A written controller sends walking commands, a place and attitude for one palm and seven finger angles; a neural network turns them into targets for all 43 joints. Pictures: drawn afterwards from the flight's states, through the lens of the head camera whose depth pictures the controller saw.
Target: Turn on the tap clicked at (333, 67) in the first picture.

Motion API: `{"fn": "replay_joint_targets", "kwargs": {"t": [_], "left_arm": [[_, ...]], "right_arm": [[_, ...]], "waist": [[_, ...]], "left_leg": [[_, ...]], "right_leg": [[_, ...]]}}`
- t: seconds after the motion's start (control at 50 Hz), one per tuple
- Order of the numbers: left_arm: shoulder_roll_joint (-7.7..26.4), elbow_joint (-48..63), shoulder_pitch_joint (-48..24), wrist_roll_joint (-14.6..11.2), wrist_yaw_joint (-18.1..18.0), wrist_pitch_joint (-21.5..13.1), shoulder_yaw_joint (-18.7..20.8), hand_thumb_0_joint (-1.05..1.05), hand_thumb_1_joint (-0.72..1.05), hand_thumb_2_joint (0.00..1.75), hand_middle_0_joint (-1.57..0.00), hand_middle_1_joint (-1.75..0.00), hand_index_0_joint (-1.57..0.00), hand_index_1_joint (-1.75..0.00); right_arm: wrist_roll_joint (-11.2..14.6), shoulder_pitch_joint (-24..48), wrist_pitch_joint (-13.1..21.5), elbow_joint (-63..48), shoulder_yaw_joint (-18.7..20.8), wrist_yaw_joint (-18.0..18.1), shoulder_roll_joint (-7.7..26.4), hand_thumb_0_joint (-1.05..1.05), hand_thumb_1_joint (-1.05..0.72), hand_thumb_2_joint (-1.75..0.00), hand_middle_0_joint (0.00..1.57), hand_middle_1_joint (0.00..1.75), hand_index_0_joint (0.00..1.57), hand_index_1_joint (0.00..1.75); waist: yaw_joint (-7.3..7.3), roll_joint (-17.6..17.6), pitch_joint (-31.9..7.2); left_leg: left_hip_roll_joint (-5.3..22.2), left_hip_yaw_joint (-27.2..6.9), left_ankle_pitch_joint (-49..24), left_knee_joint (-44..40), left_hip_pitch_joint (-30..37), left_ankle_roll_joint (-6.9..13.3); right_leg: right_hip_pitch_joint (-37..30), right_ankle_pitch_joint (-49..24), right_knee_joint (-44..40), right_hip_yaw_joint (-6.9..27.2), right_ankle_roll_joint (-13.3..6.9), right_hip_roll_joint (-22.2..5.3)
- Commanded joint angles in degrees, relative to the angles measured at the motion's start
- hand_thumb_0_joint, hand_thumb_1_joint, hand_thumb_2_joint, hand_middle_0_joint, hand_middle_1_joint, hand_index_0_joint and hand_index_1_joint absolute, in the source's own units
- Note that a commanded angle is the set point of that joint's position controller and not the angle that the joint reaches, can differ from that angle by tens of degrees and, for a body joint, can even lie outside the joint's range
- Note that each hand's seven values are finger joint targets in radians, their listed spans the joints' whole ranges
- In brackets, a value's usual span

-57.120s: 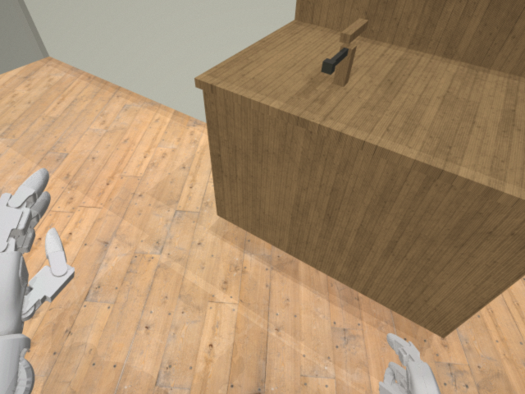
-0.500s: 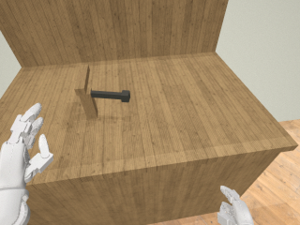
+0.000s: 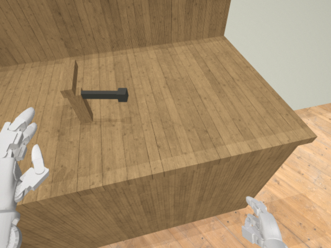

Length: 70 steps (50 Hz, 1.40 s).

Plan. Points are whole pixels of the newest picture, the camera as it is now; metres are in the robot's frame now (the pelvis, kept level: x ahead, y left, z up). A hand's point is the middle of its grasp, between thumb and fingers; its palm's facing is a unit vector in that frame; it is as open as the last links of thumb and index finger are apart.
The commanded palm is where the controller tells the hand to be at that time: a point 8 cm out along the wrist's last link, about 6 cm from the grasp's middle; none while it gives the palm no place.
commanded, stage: step back with the hand held close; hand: left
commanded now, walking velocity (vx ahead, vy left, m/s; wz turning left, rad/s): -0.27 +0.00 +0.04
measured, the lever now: (122, 95) +0.48 +0.17 +0.10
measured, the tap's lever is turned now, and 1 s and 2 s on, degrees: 75 75 75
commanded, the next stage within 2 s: stop stepping back and stand still in 1.34 s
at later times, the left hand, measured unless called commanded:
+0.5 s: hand (20, 201) +0.16 +0.26 +0.15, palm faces +0.39 -0.81 -0.44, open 7.4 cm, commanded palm +0.10 +0.29 +0.17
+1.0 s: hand (4, 218) +0.13 +0.26 +0.16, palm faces +0.41 -0.84 -0.37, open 7.4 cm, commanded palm +0.08 +0.29 +0.17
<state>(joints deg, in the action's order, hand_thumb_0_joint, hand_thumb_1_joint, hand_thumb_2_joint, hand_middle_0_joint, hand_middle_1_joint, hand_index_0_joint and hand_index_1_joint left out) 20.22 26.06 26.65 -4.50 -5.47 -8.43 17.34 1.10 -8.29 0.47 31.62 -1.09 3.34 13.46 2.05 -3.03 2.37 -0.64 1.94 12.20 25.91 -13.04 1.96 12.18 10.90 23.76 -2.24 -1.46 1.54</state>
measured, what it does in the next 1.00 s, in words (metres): lifts its right foot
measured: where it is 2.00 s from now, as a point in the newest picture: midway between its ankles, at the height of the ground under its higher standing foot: outside the picture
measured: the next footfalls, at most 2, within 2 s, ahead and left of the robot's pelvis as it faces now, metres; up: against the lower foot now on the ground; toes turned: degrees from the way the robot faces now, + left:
right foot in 1.06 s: -0.08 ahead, -0.15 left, +0.00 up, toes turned +2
left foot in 1.26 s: -0.07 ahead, +0.10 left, +0.00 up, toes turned +2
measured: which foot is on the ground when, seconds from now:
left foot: down 0.00-1.00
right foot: down 0.00-0.76, up 0.78-1.00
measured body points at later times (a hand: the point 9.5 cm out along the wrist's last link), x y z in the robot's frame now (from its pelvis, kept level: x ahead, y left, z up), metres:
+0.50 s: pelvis -0.05 +0.01 -0.02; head -0.02 +0.02 +0.43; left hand +0.13 +0.30 +0.17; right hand +0.13 -0.21 -0.10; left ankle +0.02 +0.10 -0.74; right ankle +0.02 -0.10 -0.74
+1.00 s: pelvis -0.08 +0.01 +0.00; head -0.05 +0.03 +0.44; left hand +0.10 +0.30 +0.18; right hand +0.10 -0.20 -0.08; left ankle +0.02 +0.10 -0.74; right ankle -0.11 -0.14 -0.73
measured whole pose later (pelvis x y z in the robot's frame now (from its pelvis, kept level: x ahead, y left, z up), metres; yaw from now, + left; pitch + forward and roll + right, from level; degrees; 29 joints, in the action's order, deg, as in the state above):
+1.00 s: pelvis -0.08 +0.01 +0.00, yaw +0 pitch +3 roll -3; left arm 21.4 32.9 27.9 -3.0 -9.2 -10.4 20.2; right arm -0.8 -10.3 6.5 34.7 -1.5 3.1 8.9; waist 1.9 -0.2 1.0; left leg 1.4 0.9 3.3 24.8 -24.7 2.5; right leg 16.7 22.7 33.5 2.0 0.2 1.7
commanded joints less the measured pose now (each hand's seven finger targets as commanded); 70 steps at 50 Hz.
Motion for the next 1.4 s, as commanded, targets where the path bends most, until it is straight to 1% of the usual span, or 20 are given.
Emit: {"fn": "replay_joint_targets", "kwargs": {"t": [0.0,0.26,0.42,0.56,0.64,0.7,0.76,0.8,0.86,1.0,1.02,1.06,1.08,1.12,1.18,1.2,1.24,1.26,1.32,1.38], "left_arm": [[11.42,13.97,0.30,0.08,-2.01,-3.60,8.33,0.00,0.90,0.90,-0.20,-0.30,-0.20,-0.30],[11.97,17.55,1.11,1.06,-4.30,-4.90,9.15,0.00,0.90,0.90,-0.20,-0.30,-0.20,-0.30],[10.68,17.53,-0.26,2.37,-4.93,-5.21,9.35,0.00,0.90,0.90,-0.20,-0.30,-0.20,-0.30],[11.79,19.01,-0.35,1.67,-5.42,-5.04,9.36,0.00,0.90,0.90,-0.20,-0.30,-0.20,-0.30],[11.84,20.44,1.90,0.97,-6.04,-6.05,9.66,0.00,0.90,0.90,-0.20,-0.30,-0.20,-0.30],[12.56,22.86,3.64,0.88,-5.88,-7.14,10.97,0.00,0.90,0.90,-0.20,-0.30,-0.20,-0.30],[13.72,23.54,1.30,2.13,-5.72,-7.28,12.95,0.00,0.90,0.90,-0.20,-0.30,-0.20,-0.30],[11.50,21.47,0.86,1.60,-5.53,-7.06,11.27,0.00,0.90,0.90,-0.20,-0.30,-0.20,-0.30],[8.83,18.65,2.14,1.29,-4.94,-6.23,8.50,0.00,0.90,0.90,-0.20,-0.30,-0.20,-0.30],[9.83,20.30,-3.04,1.68,-3.46,-6.82,7.10,0.00,0.90,0.90,-0.20,-0.30,-0.20,-0.30],[11.22,20.43,-2.45,1.53,-3.34,-7.62,8.45,0.00,0.90,0.90,-0.20,-0.30,-0.20,-0.30],[12.20,20.94,-2.58,0.81,-3.22,-8.25,8.30,0.00,0.90,0.90,-0.20,-0.30,-0.20,-0.30],[12.17,20.17,-0.74,0.61,-3.25,-7.78,8.58,0.00,0.90,0.90,-0.20,-0.30,-0.20,-0.30],[11.18,18.74,-0.70,0.82,-2.92,-7.46,9.11,0.00,0.90,0.90,-0.20,-0.30,-0.20,-0.30],[12.45,17.22,0.51,1.20,-3.16,-8.63,11.79,0.00,0.90,0.90,-0.20,-0.30,-0.20,-0.30],[11.20,17.66,2.44,0.78,-3.13,-9.03,10.87,0.00,0.90,0.90,-0.20,-0.30,-0.20,-0.30],[11.37,20.67,2.24,-0.14,-3.46,-9.67,11.03,0.00,0.90,0.90,-0.20,-0.30,-0.20,-0.30],[10.10,17.39,3.05,0.23,-3.25,-9.84,9.55,0.00,0.90,0.90,-0.20,-0.30,-0.20,-0.30],[10.84,23.37,-0.57,0.39,-3.35,-8.37,10.35,0.00,0.90,0.90,-0.20,-0.30,-0.20,-0.30],[10.59,25.12,1.42,0.72,-3.95,-7.55,10.40,0.00,0.90,0.90,-0.20,-0.30,-0.20,-0.30]], "right_arm": [[-0.06,5.11,2.40,-10.24,2.96,1.26,6.26,0.00,-0.90,-0.90,0.20,0.30,0.20,0.30],[-0.05,3.20,4.41,-9.77,3.52,1.69,7.12,0.00,-0.90,-0.90,0.20,0.30,0.20,0.30],[-0.50,2.51,5.43,-9.29,3.35,1.94,6.98,0.00,-0.90,-0.90,0.20,0.30,0.20,0.30],[-0.73,1.37,5.03,-7.91,3.54,1.19,6.12,0.00,-0.90,-0.90,0.20,0.30,0.20,0.30],[-0.36,0.95,4.94,-7.48,3.57,0.74,5.04,0.00,-0.90,-0.90,0.20,0.30,0.20,0.30],[-0.13,2.09,5.15,-8.30,3.74,1.03,5.78,0.00,-0.90,-0.90,0.20,0.30,0.20,0.30],[-2.25,2.30,6.62,-7.95,3.68,1.51,5.93,0.00,-0.90,-0.90,0.20,0.30,0.20,0.30],[-2.15,-0.19,7.92,-5.88,4.48,1.18,4.77,0.00,-0.90,-0.90,0.20,0.30,0.20,0.30],[-1.86,-0.31,9.14,-4.83,4.01,0.79,4.78,0.00,-0.90,-0.90,0.20,0.30,0.20,0.30],[-1.98,2.19,8.35,-5.00,3.31,0.71,5.48,0.00,-0.90,-0.90,0.20,0.30,0.20,0.30],[-2.00,2.28,7.84,-5.08,3.26,0.60,5.04,0.00,-0.90,-0.90,0.20,0.30,0.20,0.30],[-0.80,0.94,7.68,-4.57,3.90,0.76,3.54,0.00,-0.90,-0.90,0.20,0.30,0.20,0.30],[-0.44,1.25,7.45,-5.45,4.54,0.92,4.21,0.00,-0.90,-0.90,0.20,0.30,0.20,0.30],[-0.40,4.76,6.41,-7.09,2.45,0.64,1.00,0.00,-0.90,-0.90,0.20,0.30,0.20,0.30],[-0.51,4.46,5.28,-7.07,1.91,1.26,1.92,0.00,-0.90,-0.90,0.20,0.30,0.20,0.30],[-0.07,3.59,5.23,-7.72,2.47,1.55,2.60,0.00,-0.90,-0.90,0.20,0.30,0.20,0.30],[0.36,1.73,6.85,-8.68,4.69,1.17,5.55,0.00,-0.90,-0.90,0.20,0.30,0.20,0.30],[1.05,-0.50,7.92,-6.77,5.54,0.63,5.81,0.00,-0.90,-0.90,0.20,0.30,0.20,0.30],[-1.00,-1.51,10.20,-4.82,5.01,-0.14,4.95,0.00,-0.90,-0.90,0.20,0.30,0.20,0.30],[-0.39,0.09,11.23,-5.76,5.06,-0.70,5.47,0.00,-0.90,-0.90,0.20,0.30,0.20,0.30]], "waist": [[-0.07,2.85,-11.99],[-1.68,-0.78,-7.12],[-1.37,-1.81,-7.82],[-2.34,4.93,-8.34],[-2.65,6.41,-11.17],[-2.28,-1.02,-11.77],[-2.23,-13.57,-10.59],[-1.58,-4.75,-12.84],[-1.33,-5.95,-12.92],[-0.64,-7.26,-13.15],[-0.76,-4.42,-12.83],[-1.52,15.04,-14.01],[-1.65,19.23,-12.69],[-2.51,13.65,-10.38],[-3.64,6.59,-11.04],[-3.62,5.08,-12.24],[-2.17,-9.82,-13.67],[-2.94,-7.83,-13.12],[-2.93,-9.08,-13.65],[-1.92,-10.45,-11.97]], "left_leg": [[6.76,-8.34,-14.56,-0.47,2.96,0.90],[6.95,-12.62,14.58,-1.95,-9.01,1.64],[9.75,-15.72,21.37,-7.62,-18.10,3.31],[5.52,-10.53,12.10,5.60,-11.68,0.64],[4.78,-9.51,6.02,10.70,-8.03,-0.41],[9.47,-14.91,4.13,1.12,-9.35,0.95],[19.31,-27.52,8.46,-16.02,-16.48,5.49],[18.51,-22.68,-6.98,-10.20,-1.49,5.24],[16.38,-17.24,-13.71,-8.95,5.19,4.14],[11.08,-11.40,2.40,-6.02,0.11,0.03],[9.45,-9.53,5.20,-0.57,-0.57,-0.75],[-0.03,-1.69,12.12,22.94,-0.21,-4.65],[-1.20,-1.96,14.16,34.00,-5.37,-4.67],[1.27,-4.98,17.90,37.32,-14.49,-3.93],[1.54,-1.71,7.85,9.34,-9.82,-3.40],[1.92,-0.48,-3.14,-0.41,-3.73,-3.01],[18.76,-16.05,-42.56,-2.73,10.43,4.01],[21.80,-15.85,-47.02,-2.98,14.15,5.43],[18.49,-14.61,-40.95,-1.63,8.16,6.16],[16.75,-12.03,-23.52,-4.15,1.28,4.53]], "right_leg": [[-0.36,-13.85,-0.10,6.81,0.42,-7.60],[6.96,8.26,-0.10,8.97,-0.95,-7.38],[-1.07,5.36,7.59,6.00,0.98,-3.65],[6.85,3.15,-0.76,14.71,-3.80,-12.15],[8.43,-4.63,0.18,14.09,-5.47,-15.69],[7.64,-0.25,7.48,7.77,-2.27,-8.64],[4.29,15.61,29.19,5.40,1.95,0.64],[13.71,17.65,29.82,7.01,1.71,-0.18],[13.94,16.51,21.10,5.27,2.26,-0.46],[1.03,1.76,-5.18,2.26,0.70,-0.33],[2.38,-1.16,-8.15,4.20,-1.15,-3.53],[10.24,-9.36,-9.49,13.00,-8.36,-16.18],[10.64,-21.58,-7.97,15.03,-10.76,-20.55],[3.89,-39.47,-0.92,12.16,-10.45,-20.69],[-0.96,-42.31,9.02,7.19,-4.29,-15.28],[0.56,-35.94,12.72,5.92,-2.17,-12.81],[17.60,10.73,23.51,3.60,2.43,-2.55],[20.84,22.34,31.17,6.49,1.99,0.12],[17.42,17.96,30.84,8.97,3.28,-0.67],[9.65,11.94,21.64,5.17,2.39,-1.31]]}}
